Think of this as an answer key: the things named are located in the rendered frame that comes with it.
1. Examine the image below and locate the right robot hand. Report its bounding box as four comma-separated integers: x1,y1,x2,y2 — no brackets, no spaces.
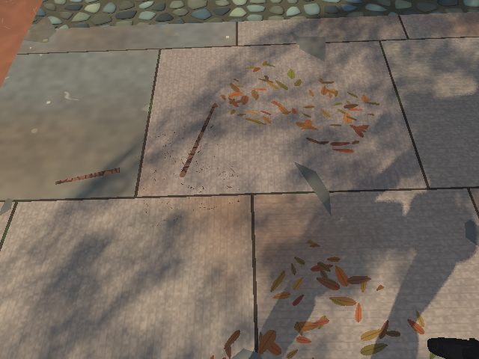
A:
427,337,479,359

